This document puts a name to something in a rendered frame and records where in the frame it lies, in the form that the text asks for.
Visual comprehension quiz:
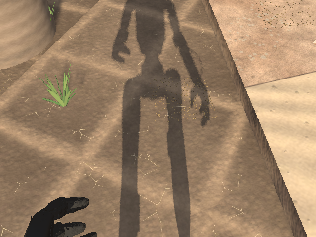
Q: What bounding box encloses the left robot hand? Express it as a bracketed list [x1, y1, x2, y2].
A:
[24, 197, 98, 237]

